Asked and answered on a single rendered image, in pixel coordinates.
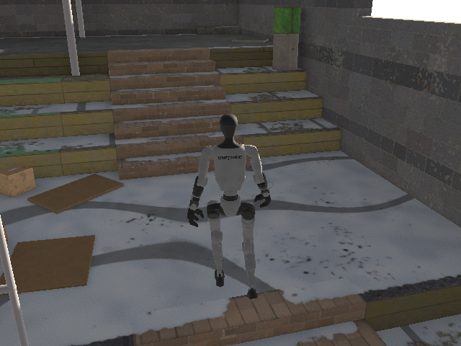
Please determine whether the robot left forearm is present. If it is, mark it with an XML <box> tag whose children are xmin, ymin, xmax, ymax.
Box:
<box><xmin>189</xmin><ymin>176</ymin><xmax>204</xmax><ymax>210</ymax></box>

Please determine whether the right robot upper arm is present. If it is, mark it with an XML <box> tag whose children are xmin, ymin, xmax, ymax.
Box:
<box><xmin>244</xmin><ymin>145</ymin><xmax>265</xmax><ymax>184</ymax></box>

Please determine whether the robot right shin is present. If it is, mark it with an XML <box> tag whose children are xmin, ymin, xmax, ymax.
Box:
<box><xmin>244</xmin><ymin>241</ymin><xmax>256</xmax><ymax>290</ymax></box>

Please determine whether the left robot thigh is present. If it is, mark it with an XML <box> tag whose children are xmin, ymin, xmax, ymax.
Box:
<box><xmin>207</xmin><ymin>200</ymin><xmax>223</xmax><ymax>244</ymax></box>

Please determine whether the robot right hand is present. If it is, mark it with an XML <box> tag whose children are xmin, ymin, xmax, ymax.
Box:
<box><xmin>254</xmin><ymin>194</ymin><xmax>271</xmax><ymax>208</ymax></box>

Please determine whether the robot left hand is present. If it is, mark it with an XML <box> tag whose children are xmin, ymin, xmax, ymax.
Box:
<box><xmin>187</xmin><ymin>208</ymin><xmax>204</xmax><ymax>227</ymax></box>

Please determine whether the robot right forearm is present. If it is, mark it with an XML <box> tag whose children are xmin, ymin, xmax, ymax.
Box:
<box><xmin>257</xmin><ymin>172</ymin><xmax>270</xmax><ymax>197</ymax></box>

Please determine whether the left robot upper arm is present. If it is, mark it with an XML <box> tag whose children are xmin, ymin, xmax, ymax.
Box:
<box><xmin>197</xmin><ymin>146</ymin><xmax>215</xmax><ymax>187</ymax></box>

